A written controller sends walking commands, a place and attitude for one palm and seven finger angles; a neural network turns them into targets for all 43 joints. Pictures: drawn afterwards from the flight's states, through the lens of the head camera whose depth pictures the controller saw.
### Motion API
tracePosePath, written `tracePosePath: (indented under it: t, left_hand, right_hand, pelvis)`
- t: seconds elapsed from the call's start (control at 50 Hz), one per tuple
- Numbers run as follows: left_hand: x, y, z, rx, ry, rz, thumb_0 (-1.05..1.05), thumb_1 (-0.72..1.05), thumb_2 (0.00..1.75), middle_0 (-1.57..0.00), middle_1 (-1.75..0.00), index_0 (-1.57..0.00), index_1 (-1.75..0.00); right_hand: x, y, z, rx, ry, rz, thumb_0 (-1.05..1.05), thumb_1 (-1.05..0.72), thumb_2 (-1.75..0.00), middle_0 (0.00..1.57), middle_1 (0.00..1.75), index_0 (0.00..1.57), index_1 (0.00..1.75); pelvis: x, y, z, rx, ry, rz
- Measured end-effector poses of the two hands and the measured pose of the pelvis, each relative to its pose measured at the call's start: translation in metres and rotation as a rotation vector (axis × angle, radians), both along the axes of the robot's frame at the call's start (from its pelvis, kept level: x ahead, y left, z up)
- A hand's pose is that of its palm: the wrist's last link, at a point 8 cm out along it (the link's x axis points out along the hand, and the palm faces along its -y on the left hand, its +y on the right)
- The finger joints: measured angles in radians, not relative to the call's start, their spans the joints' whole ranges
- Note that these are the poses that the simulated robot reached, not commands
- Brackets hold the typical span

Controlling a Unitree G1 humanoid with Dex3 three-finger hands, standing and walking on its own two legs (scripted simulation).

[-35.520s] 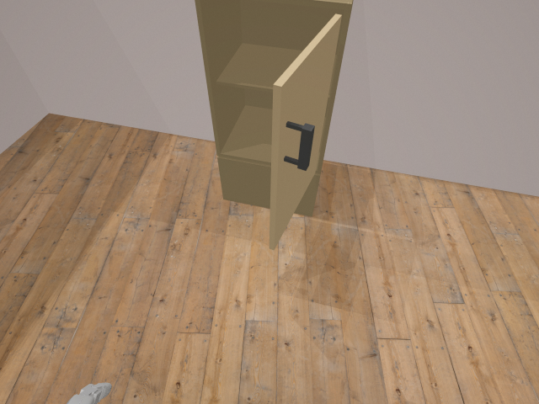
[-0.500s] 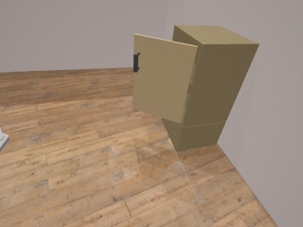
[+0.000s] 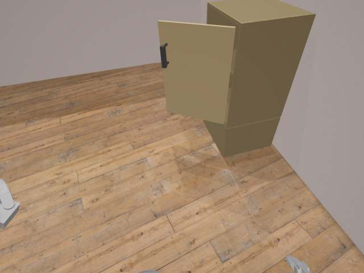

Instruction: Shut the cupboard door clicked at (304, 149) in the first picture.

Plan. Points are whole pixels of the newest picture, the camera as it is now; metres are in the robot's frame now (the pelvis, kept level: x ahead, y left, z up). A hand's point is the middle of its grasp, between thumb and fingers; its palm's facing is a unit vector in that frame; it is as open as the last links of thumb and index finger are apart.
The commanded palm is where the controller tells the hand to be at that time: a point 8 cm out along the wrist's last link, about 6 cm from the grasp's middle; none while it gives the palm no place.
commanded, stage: let the arm hang, fingers relaxed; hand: left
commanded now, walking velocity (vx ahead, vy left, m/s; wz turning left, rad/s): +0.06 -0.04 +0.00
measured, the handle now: (165, 55) +1.22 +0.20 -0.03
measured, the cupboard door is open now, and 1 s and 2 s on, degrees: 52 52 52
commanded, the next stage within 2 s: look to check the result in 1.18 s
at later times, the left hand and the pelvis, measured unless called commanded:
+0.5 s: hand out of the picture +0.07 +0.18 -0.16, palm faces +0.09 -0.97 -0.22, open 7.0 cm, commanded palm none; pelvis +0.02 +0.00 -0.01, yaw +4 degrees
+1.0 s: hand out of the picture +0.00 +0.19 -0.17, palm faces +0.06 -0.99 -0.16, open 7.4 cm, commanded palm none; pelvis +0.01 +0.03 +0.01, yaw +2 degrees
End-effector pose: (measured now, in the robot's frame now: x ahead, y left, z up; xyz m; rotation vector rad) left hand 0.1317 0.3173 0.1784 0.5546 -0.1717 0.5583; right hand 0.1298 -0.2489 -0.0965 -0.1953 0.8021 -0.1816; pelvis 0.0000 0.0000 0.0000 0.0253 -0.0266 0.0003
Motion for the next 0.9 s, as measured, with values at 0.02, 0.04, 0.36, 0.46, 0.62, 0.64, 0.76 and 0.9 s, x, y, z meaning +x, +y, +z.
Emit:
tracePosePath:
  t: [0.02, 0.04, 0.36, 0.46, 0.62, 0.64, 0.76, 0.9]
  left_hand:
    - [0.005, -0.001, -0.007, -0.035, -0.002, -0.004, 0.01, 0.89, 0.89, -0.2, -0.3, -0.2, -0.3]
    - [0.011, -0.004, -0.013, -0.065, -0.013, -0.015, 0.01, 0.89, 0.89, -0.2, -0.3, -0.2, -0.3]
    - [-0.034, -0.114, -0.316, -0.681, 1.182, -0.113, -0.01, 0.93, 0.89, -0.2, -0.3, -0.2, -0.3]
    - [-0.063, -0.096, -0.309, -0.702, 1.21, 0.02, -0.07, 0.99, 0.89, -0.21, -0.3, -0.21, -0.3]
    - [-0.099, -0.069, -0.314, -0.708, 1.352, 0.127, -0.02, 0.94, 0.89, -0.2, -0.3, -0.2, -0.3]
    - [-0.102, -0.068, -0.314, -0.712, 1.362, 0.127, -0.02, 0.93, 0.89, -0.2, -0.3, -0.2, -0.3]
    - [-0.112, -0.07, -0.315, -0.738, 1.391, 0.11, 0.0, 0.92, 0.89, -0.19, -0.3, -0.2, -0.3]
    - [-0.127, -0.078, -0.319, -0.772, 1.433, 0.092, 0.0, 0.91, 0.89, -0.2, -0.3, -0.2, -0.3]
  right_hand:
    - [0.004, -0.001, 0.004, -0.02, -0.008, 0.007, 0.02, -0.91, -0.9, 0.2, 0.3, 0.2, 0.3]
    - [0.008, -0.002, 0.009, -0.042, -0.014, 0.017, 0.02, -0.91, -0.9, 0.2, 0.3, 0.2, 0.3]
    - [-0.016, 0.018, -0.047, 0.055, 0.27, 0.08, 0.01, -0.91, -0.9, 0.2, 0.3, 0.2, 0.3]
    - [-0.053, 0.019, -0.051, 0.059, 0.486, 0.067, 0.01, -0.92, -0.9, 0.2, 0.3, 0.2, 0.3]
    - [-0.076, 0.024, -0.042, 0.042, 0.532, 0.004, 0.01, -0.92, -0.9, 0.2, 0.3, 0.2, 0.3]
    - [-0.077, 0.026, -0.041, 0.042, 0.529, 0.001, 0.01, -0.92, -0.9, 0.2, 0.3, 0.2, 0.3]
    - [-0.084, 0.04, -0.04, 0.054, 0.519, -0.009, 0.01, -0.92, -0.9, 0.2, 0.3, 0.19, 0.3]
    - [-0.104, 0.054, -0.041, 0.07, 0.554, -0.023, 0.01, -0.92, -0.9, 0.2, 0.3, 0.19, 0.3]
  pelvis:
    - [0.001, 0.0, 0.0, 0.0, -0.001, 0.008]
    - [0.002, 0.001, 0.0, -0.002, -0.002, 0.017]
    - [0.006, -0.005, -0.022, -0.001, 0.024, 0.06]
    - [0.015, -0.007, -0.008, -0.025, 0.036, 0.078]
    - [0.024, 0.004, 0.001, -0.032, 0.018, 0.058]
    - [0.024, 0.006, 0.003, -0.032, 0.014, 0.055]
    - [0.021, 0.015, 0.006, -0.032, -0.007, 0.045]
    - [0.017, 0.024, 0.008, -0.029, -0.012, 0.035]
